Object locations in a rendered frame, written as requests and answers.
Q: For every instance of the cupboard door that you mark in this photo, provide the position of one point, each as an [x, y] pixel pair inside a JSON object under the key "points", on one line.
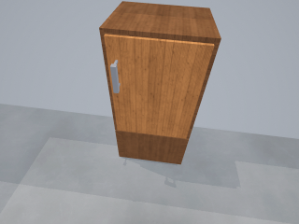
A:
{"points": [[160, 83]]}

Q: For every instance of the handle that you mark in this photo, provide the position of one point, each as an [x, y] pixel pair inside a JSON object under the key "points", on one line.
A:
{"points": [[115, 77]]}

